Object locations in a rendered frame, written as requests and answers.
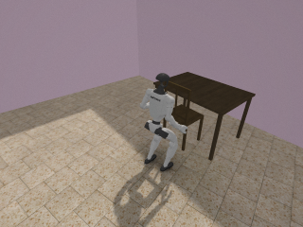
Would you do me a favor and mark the right robot forearm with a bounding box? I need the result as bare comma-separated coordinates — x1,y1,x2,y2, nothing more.
169,116,183,130

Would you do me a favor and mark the table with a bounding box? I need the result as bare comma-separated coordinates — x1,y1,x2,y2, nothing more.
153,72,256,161

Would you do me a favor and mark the right robot foot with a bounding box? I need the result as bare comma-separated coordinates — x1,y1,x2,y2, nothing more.
160,162,174,172

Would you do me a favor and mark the robot right hand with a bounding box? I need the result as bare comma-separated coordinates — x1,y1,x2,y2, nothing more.
180,125,187,134

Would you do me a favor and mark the robot torso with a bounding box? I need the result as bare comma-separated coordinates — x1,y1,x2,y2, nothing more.
148,88,167,135

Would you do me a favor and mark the chair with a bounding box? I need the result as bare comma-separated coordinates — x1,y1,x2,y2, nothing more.
163,81,204,151

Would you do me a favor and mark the robot left upper arm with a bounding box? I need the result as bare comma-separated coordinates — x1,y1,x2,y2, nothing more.
139,88,154,110

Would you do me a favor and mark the robot right upper arm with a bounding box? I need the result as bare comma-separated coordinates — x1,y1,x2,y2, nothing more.
165,95,175,122

